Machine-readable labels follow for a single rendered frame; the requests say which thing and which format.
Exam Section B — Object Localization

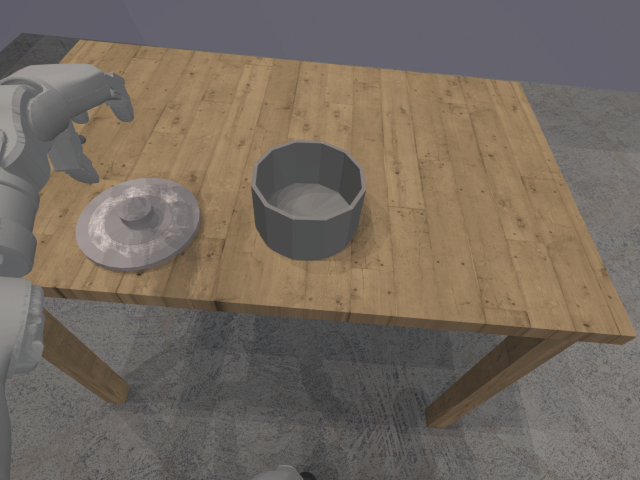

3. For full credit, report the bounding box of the lid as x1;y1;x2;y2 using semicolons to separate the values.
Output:
76;178;201;271

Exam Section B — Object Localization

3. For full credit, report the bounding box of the knob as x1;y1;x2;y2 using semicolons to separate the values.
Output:
118;197;154;227

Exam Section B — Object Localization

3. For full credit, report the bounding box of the pot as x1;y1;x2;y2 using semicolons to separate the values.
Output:
251;140;366;261

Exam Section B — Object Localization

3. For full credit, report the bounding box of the robot left forearm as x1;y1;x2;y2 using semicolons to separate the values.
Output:
0;74;70;278

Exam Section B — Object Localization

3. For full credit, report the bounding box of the left robot hand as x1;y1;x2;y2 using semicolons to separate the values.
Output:
10;64;134;183

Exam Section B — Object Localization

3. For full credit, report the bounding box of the robot left upper arm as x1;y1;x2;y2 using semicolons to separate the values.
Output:
0;276;45;480

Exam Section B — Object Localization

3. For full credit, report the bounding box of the table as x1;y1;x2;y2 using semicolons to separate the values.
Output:
21;40;637;429

